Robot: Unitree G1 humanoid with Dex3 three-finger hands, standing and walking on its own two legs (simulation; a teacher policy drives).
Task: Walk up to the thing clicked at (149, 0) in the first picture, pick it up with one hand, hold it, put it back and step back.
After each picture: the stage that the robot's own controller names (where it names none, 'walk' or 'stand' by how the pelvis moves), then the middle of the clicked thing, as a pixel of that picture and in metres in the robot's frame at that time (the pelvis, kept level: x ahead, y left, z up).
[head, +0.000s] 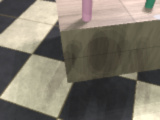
stand; out of the picture +1.16 -0.50 -0.09
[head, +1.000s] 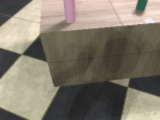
walk; (142, 1) +1.07 -0.38 -0.05
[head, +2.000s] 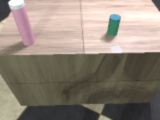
walk; (113, 25) +0.84 -0.11 -0.07
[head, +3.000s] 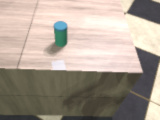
walk; (60, 34) +0.65 +0.15 -0.06
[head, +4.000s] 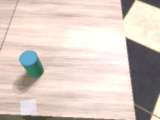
walk; (32, 65) +0.43 +0.22 -0.09
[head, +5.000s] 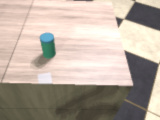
walk; (48, 45) +0.59 +0.21 -0.06
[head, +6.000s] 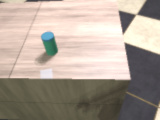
walk; (49, 44) +0.64 +0.24 -0.07
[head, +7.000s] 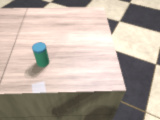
stand; (41, 55) +0.58 +0.22 -0.08
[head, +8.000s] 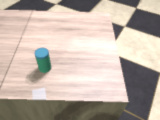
stand; (43, 60) +0.55 +0.21 -0.09
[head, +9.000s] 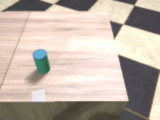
stand; (41, 61) +0.55 +0.22 -0.09
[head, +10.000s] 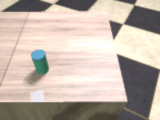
stand; (40, 62) +0.54 +0.23 -0.09
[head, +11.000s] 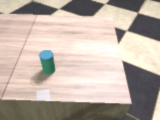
stand; (47, 62) +0.55 +0.21 -0.09
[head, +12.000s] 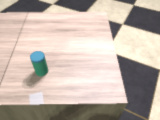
stand; (39, 64) +0.53 +0.23 -0.09
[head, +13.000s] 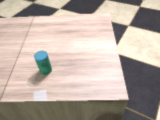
rise first; (43, 63) +0.55 +0.25 -0.09
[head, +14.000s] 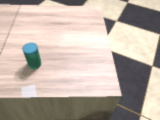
go down; (32, 56) +0.55 +0.23 -0.07
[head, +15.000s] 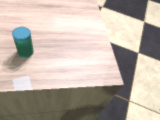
go down; (23, 43) +0.55 +0.22 -0.03
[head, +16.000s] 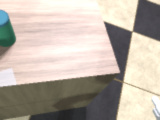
close in; (2, 29) +0.54 +0.24 +0.00
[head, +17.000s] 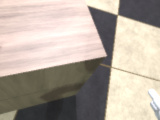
close; out of the picture +0.56 +0.26 +0.03
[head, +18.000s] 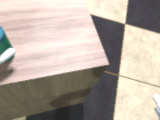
lift; out of the picture +0.48 +0.21 +0.02
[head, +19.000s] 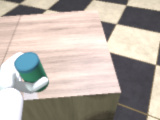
lift; (33, 73) +0.33 +0.16 +0.13
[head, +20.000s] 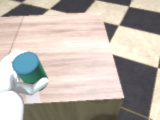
hold; (32, 73) +0.32 +0.16 +0.14
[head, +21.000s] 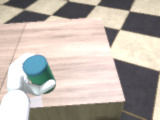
hold; (40, 75) +0.32 +0.14 +0.13
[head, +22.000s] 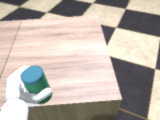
hold; (37, 85) +0.32 +0.16 +0.08
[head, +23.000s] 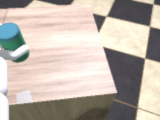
crouch; (14, 43) +0.44 +0.21 +0.13
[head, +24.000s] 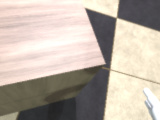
lower; out of the picture +0.51 +0.24 +0.00
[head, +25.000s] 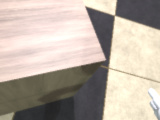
lower; out of the picture +0.52 +0.24 +0.02
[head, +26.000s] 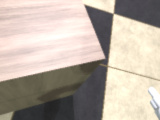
lower; out of the picture +0.53 +0.24 +0.03
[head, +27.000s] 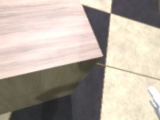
lower; out of the picture +0.54 +0.24 +0.03
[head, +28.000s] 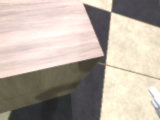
loosen; out of the picture +0.54 +0.25 +0.03
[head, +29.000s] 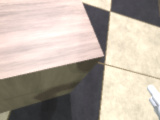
withdraw; out of the picture +0.54 +0.25 +0.03
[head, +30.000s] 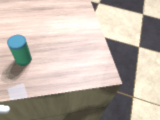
sink last; (20, 51) +0.52 +0.23 -0.02
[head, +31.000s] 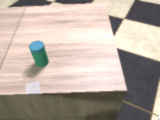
stand; (39, 54) +0.55 +0.24 -0.04
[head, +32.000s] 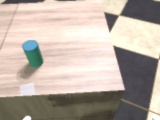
stand; (33, 54) +0.54 +0.24 -0.03
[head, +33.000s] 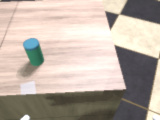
stand; (34, 52) +0.54 +0.24 -0.03
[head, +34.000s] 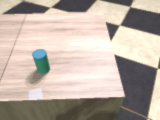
stand; (41, 61) +0.55 +0.23 -0.08
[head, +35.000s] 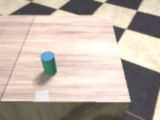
stand; (49, 64) +0.55 +0.19 -0.09
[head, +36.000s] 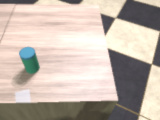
walk; (30, 60) +0.51 +0.26 -0.08
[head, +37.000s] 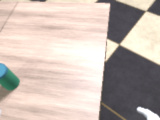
stand; (5, 77) +0.37 +0.37 -0.06
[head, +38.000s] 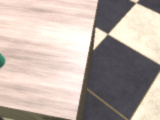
walk; out of the picture +0.47 +0.40 -0.07
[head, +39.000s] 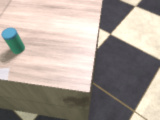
walk; (14, 41) +0.60 +0.34 -0.08
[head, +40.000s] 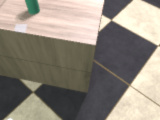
walk; (31, 2) +0.84 +0.28 -0.06
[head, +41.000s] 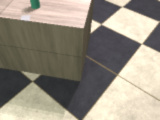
stand; out of the picture +1.08 +0.37 -0.08
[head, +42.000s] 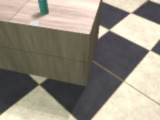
stand; (43, 5) +1.10 +0.31 -0.09
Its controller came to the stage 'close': yes
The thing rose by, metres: 0.23
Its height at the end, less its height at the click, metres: +0.00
